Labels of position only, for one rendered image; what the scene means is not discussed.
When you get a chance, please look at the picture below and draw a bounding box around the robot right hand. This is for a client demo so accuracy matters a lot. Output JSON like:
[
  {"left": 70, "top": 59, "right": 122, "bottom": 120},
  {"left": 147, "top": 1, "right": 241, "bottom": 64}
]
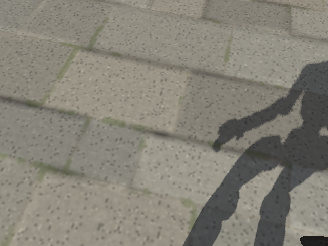
[{"left": 300, "top": 236, "right": 328, "bottom": 246}]

